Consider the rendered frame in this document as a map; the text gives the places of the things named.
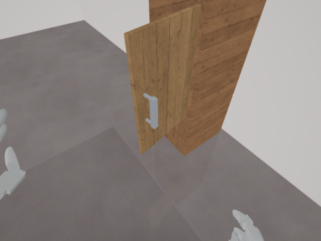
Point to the robot left hand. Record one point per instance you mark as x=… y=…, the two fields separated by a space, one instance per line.
x=10 y=179

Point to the handle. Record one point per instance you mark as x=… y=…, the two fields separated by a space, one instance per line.
x=153 y=105

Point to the robot right hand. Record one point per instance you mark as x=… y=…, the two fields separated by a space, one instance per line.
x=251 y=233

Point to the cupboard door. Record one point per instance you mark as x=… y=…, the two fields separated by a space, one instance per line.
x=160 y=59

